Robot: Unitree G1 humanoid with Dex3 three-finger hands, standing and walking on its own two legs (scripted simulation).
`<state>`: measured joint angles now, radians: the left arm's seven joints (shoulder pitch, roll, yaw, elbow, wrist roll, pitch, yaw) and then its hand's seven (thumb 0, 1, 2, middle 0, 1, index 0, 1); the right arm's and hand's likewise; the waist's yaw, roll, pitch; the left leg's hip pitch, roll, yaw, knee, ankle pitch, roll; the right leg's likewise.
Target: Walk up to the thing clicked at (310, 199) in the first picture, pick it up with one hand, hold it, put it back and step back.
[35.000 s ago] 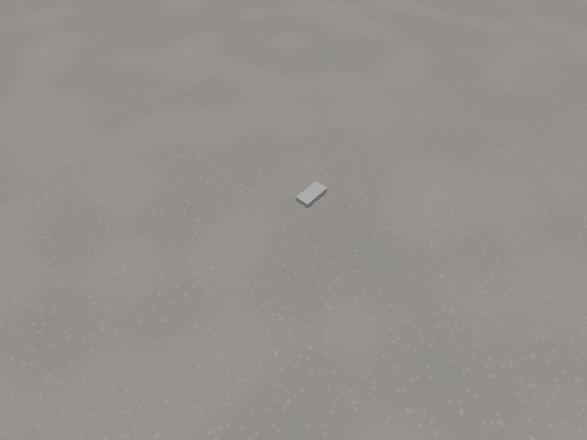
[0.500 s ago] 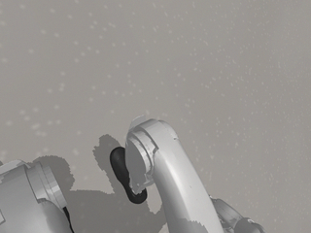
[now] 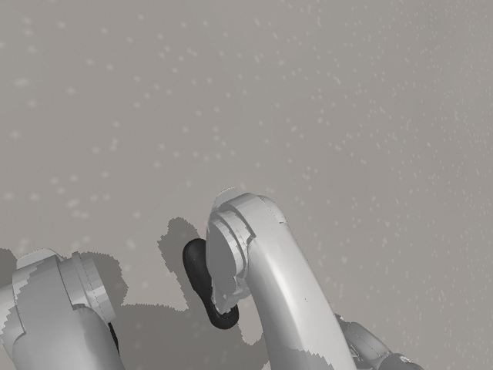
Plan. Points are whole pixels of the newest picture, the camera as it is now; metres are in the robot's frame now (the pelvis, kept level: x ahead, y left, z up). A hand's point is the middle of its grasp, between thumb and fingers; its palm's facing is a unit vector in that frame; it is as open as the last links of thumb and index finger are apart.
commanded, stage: withdraw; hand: left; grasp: from above
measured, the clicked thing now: out of the picture +0.45 +0.34 -0.30
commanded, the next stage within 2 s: home in 0.66 s
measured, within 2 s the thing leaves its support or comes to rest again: neither
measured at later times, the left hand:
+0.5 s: hand out of the picture +0.41 +0.33 -0.11, palm faces -0.51 -0.14 -0.85, open 13.9 cm
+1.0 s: hand out of the picture +0.48 +0.35 -0.11, palm faces -0.32 -0.18 -0.93, open 12.3 cm
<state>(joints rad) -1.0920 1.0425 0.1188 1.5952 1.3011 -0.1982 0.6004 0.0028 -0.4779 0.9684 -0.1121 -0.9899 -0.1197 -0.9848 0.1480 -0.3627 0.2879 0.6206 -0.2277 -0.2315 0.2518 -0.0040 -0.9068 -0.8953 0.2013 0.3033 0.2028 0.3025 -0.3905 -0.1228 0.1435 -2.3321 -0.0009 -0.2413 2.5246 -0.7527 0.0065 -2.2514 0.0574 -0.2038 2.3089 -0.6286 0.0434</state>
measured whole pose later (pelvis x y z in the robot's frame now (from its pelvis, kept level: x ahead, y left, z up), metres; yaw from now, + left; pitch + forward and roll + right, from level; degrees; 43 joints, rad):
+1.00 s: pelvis +0.01 +0.00 +0.03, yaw +6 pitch +38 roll -10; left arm -1.02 0.77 0.10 1.31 1.12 -0.07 0.30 0.00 -0.12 0.91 -0.21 -0.69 -0.20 -0.70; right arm 0.25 -0.26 0.11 0.66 -0.11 -0.03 0.16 0.00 -0.89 -0.89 0.20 0.30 0.20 0.30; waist -0.29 0.04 -0.07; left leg -2.31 -0.02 -0.11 2.36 -0.73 0.02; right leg -2.26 0.02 -0.09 2.24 -0.66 0.04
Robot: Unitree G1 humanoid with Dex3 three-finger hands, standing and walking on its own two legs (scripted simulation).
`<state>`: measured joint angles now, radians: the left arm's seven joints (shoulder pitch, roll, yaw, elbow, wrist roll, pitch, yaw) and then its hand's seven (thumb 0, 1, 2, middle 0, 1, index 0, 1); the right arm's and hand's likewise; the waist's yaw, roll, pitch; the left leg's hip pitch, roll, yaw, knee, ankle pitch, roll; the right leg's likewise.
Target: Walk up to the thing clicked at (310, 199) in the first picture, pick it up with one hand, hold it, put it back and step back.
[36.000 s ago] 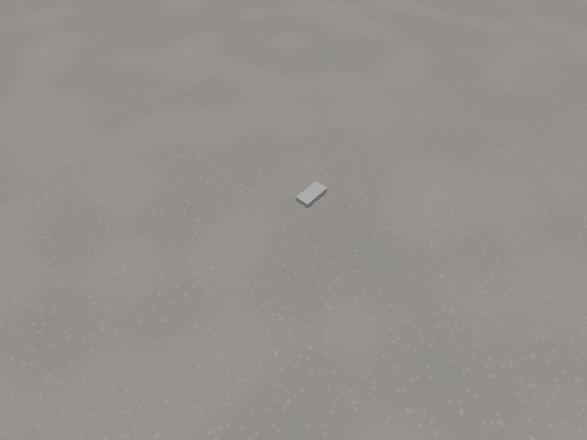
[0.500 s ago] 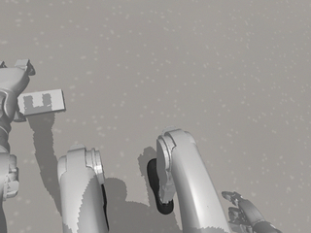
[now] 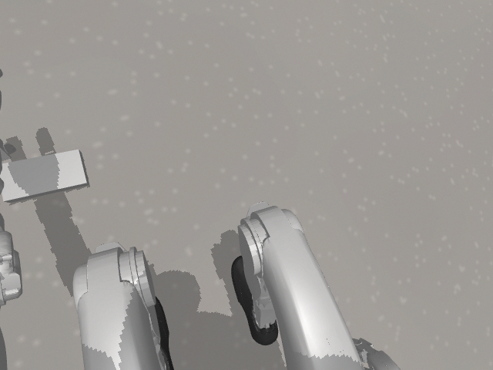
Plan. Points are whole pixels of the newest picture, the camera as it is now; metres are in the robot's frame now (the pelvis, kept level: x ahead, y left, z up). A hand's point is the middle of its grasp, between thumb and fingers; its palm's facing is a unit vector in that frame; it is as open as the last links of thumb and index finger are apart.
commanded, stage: home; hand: left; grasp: from above
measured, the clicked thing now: (44, 175) +0.48 +0.29 -0.34
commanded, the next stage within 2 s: none
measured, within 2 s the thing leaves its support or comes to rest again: neither
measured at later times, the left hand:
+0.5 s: hand out of the picture +0.29 +0.25 +0.07, palm faces -0.13 -0.82 -0.56, open 7.4 cm
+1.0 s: hand out of the picture +0.23 +0.21 +0.27, palm faces +0.19 -0.96 -0.22, open 7.4 cm
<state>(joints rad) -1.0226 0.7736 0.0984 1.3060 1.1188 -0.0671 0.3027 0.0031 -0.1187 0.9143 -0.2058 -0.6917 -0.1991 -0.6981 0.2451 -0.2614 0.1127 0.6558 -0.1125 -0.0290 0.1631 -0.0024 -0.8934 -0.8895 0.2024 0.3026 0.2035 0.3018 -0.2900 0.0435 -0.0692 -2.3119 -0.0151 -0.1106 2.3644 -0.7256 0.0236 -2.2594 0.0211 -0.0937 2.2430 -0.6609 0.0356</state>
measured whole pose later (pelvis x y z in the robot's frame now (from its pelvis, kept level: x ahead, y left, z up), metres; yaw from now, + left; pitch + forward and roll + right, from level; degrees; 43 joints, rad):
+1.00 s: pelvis +0.06 +0.00 +0.34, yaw +8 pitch +15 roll -3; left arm 0.34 0.23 0.05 0.04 -0.07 0.40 0.07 0.01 0.90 0.90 -0.20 -0.30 -0.21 -0.30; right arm 0.29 -0.22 0.05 0.54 0.04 -0.15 -0.16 0.01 -0.90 -0.89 0.20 0.30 0.20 0.30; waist -0.08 0.05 -0.18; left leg -0.88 0.01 -0.07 1.14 -0.52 0.00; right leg -0.84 0.03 -0.04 1.06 -0.48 0.00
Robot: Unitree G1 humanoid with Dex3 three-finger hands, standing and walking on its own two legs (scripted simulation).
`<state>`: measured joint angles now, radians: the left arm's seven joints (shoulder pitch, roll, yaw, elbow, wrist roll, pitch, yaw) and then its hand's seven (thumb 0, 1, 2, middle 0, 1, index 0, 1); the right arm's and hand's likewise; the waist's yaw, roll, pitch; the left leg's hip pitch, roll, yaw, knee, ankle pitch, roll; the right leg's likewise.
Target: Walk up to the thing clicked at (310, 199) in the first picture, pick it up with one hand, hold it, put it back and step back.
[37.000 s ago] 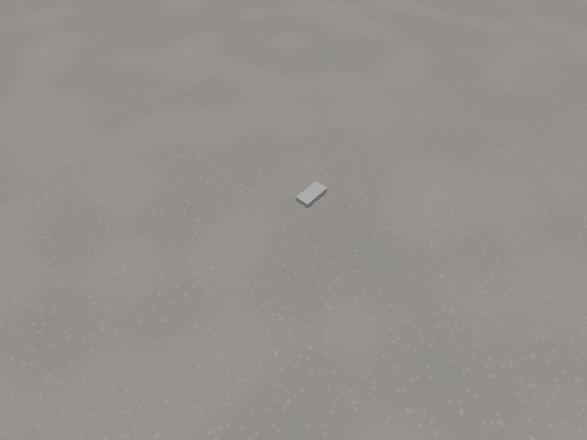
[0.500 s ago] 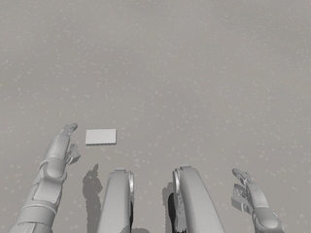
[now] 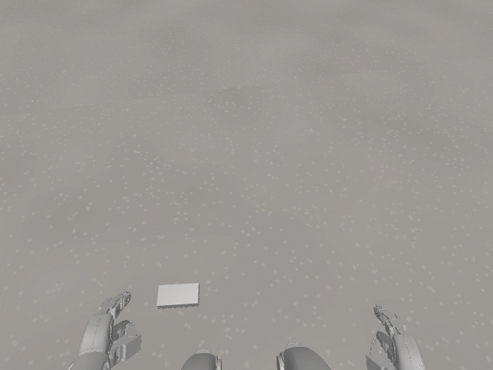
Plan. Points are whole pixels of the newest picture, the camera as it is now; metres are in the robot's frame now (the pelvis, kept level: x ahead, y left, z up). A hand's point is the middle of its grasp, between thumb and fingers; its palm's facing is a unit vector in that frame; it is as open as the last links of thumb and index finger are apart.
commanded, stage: home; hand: left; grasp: from above
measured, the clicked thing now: (178, 295) +0.46 +0.23 -0.68
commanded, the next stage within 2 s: none
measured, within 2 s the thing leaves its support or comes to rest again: neither
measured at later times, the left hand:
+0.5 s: hand (127, 351) +0.18 +0.18 -0.03, palm faces +0.05 -0.98 -0.19, open 7.4 cm
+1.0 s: hand (131, 344) +0.19 +0.18 -0.02, palm faces +0.04 -0.98 -0.20, open 7.4 cm
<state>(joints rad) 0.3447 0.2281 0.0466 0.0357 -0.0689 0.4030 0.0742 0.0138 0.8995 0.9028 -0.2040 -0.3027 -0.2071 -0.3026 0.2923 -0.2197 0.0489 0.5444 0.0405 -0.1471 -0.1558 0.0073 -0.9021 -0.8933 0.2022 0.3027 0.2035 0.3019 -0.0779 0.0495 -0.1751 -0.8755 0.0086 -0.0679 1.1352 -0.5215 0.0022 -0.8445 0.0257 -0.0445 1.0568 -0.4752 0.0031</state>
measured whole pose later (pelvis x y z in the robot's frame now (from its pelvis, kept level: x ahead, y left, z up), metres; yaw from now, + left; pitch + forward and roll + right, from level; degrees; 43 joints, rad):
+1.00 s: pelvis +0.03 +0.00 +0.02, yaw +1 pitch +10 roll -3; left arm 0.49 0.22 0.02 -0.10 -0.05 0.43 0.02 0.01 0.90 0.90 -0.20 -0.30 -0.21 -0.30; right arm 0.30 -0.23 0.03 0.54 0.01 -0.23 -0.17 0.01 -0.90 -0.89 0.20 0.30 0.20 0.30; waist -0.04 0.05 -0.17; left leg -0.67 0.01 -0.06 1.00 -0.51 0.00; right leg -0.64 0.02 -0.04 0.93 -0.47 0.00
